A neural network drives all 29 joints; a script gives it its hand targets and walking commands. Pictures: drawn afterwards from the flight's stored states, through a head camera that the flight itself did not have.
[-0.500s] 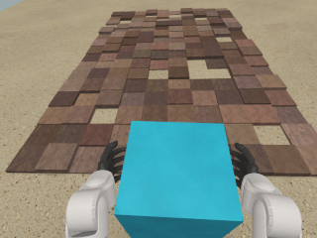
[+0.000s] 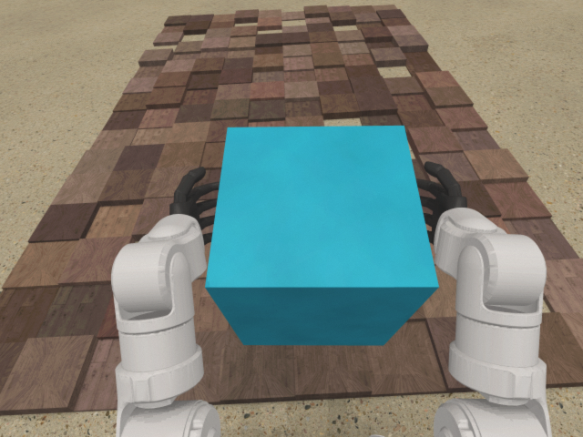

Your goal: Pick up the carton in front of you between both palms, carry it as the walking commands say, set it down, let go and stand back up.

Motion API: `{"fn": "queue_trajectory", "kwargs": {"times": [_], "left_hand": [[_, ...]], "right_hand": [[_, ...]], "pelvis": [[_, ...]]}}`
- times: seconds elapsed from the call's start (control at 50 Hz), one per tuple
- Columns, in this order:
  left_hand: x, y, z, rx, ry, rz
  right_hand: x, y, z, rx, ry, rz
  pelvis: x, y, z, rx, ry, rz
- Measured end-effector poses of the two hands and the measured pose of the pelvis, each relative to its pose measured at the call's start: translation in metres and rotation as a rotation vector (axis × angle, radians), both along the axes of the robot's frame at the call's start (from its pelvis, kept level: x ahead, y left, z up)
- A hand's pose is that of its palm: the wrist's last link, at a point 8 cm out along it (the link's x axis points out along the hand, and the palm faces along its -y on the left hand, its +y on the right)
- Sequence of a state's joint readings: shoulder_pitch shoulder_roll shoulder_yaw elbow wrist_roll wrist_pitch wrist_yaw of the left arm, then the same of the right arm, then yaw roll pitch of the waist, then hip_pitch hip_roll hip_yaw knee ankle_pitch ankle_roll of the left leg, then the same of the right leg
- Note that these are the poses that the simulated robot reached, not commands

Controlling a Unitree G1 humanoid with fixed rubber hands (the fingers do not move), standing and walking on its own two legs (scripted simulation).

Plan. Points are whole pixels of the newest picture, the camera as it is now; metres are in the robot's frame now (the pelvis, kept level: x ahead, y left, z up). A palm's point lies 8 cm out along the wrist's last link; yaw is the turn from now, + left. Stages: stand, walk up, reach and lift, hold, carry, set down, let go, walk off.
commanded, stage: carry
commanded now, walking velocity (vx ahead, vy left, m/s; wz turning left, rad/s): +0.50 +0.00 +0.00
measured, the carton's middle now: (314, 248) +0.35 -0.01 +0.10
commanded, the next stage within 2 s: none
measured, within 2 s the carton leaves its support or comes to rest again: neither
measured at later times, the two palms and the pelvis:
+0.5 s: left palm (233, 111) +0.66 +0.13 +0.13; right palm (393, 105) +0.65 -0.17 +0.13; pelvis +0.27 -0.02 +0.02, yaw +0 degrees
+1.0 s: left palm (227, 53) +0.81 +0.15 +0.18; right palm (370, 40) +0.83 -0.15 +0.19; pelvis +0.47 -0.02 +0.05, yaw +0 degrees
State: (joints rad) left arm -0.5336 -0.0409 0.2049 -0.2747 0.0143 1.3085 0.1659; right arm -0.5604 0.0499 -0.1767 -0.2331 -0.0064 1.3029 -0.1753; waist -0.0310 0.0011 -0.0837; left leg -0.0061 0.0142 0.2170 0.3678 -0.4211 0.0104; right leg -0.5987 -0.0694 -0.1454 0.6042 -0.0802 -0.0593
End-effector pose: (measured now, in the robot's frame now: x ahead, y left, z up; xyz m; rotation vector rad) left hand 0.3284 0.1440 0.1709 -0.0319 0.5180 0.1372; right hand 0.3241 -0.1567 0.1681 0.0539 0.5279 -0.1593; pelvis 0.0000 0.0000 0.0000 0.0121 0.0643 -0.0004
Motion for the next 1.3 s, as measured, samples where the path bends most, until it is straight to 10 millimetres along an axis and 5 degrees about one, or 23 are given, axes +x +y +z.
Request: {"fn": "queue_trajectory", "kwargs": {"times": [0.08, 0.24, 0.46, 0.56, 0.7, 0.84, 0.98, 1.12, 1.3], "left_hand": [[0.076, -0.008, -0.012, 0.021, 0.036, 0.042], [0.181, -0.009, -0.046, -0.055, 0.15, 0.114], [0.307, -0.01, -0.043, -0.119, 0.031, 0.072], [0.357, -0.022, -0.027, -0.101, 0.025, 0.019], [0.405, -0.043, 0.012, -0.083, -0.001, 0.017], [0.441, -0.021, 0.031, -0.063, 0.076, 0.097], [0.477, 0.007, 0.014, -0.068, 0.113, 0.109], [0.509, -0.002, -0.015, -0.045, 0.197, 0.029], [0.539, -0.011, 0.0, -0.038, 0.122, 0.001]], "right_hand": [[0.088, -0.008, -0.02, 0.026, 0.036, 0.038], [0.206, -0.007, -0.049, 0.094, 0.155, 0.027], [0.311, -0.009, -0.039, 0.085, 0.03, -0.044], [0.347, -0.021, -0.027, 0.087, 0.021, -0.087], [0.394, -0.041, 0.004, 0.117, -0.005, -0.082], [0.462, -0.019, 0.036, 0.073, 0.076, 0.018], [0.501, 0.008, 0.022, 0.041, 0.107, 0.035], [0.508, -0.001, -0.012, 0.034, 0.188, -0.022], [0.53, -0.01, 0.001, 0.045, 0.112, -0.051]], "pelvis": [[0.058, -0.016, -0.019, -0.011, -0.008, 0.008], [0.132, -0.033, 0.004, 0.014, 0.034, 0.008], [0.255, -0.02, 0.012, 0.045, 0.058, -0.011], [0.293, -0.014, 0.03, 0.011, 0.081, 0.008], [0.355, -0.025, 0.051, -0.032, 0.05, 0.003], [0.411, -0.036, 0.073, 0.018, 0.061, -0.006], [0.468, -0.023, 0.056, -0.016, 0.007, -0.005], [0.496, -0.008, 0.054, -0.017, -0.013, -0.009], [0.515, -0.001, 0.062, -0.025, 0.013, -0.02]]}}
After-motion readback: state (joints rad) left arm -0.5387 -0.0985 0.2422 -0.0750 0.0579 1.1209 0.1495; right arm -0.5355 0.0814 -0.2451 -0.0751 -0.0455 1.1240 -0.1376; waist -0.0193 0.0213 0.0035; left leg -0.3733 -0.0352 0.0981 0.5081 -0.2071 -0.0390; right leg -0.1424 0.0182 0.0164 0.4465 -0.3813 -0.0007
